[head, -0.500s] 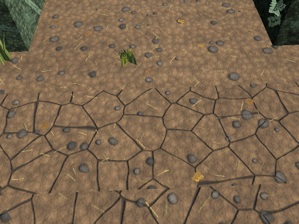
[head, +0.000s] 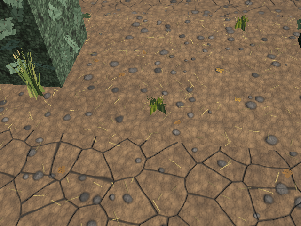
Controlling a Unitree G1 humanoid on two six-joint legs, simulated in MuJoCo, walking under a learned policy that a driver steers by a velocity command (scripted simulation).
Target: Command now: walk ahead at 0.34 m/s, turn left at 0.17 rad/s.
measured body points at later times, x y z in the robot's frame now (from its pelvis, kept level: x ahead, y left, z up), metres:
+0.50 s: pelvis +0.10 +0.03 +0.00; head +0.11 +0.05 +0.45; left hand +0.13 +0.27 -0.16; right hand +0.19 -0.18 -0.13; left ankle +0.16 +0.10 -0.74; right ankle +0.09 -0.10 -0.73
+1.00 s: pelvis +0.12 +0.02 +0.01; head +0.11 +0.02 +0.46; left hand +0.12 +0.24 -0.16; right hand +0.16 -0.22 -0.15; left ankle +0.16 +0.10 -0.74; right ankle +0.11 -0.10 -0.74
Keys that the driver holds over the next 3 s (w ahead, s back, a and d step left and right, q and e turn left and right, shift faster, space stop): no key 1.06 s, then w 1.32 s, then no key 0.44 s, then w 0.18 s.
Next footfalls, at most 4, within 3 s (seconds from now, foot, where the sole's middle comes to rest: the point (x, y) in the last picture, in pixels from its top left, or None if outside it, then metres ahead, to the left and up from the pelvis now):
0.24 left None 0.20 0.10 -0.78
0.56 right None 0.15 -0.10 -0.78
1.94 right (182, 207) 0.67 -0.07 -0.95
2.36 left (146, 167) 0.91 0.12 -0.95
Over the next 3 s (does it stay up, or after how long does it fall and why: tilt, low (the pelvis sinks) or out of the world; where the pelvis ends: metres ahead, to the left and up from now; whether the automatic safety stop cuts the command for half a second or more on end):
stays up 0.95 0.02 -0.17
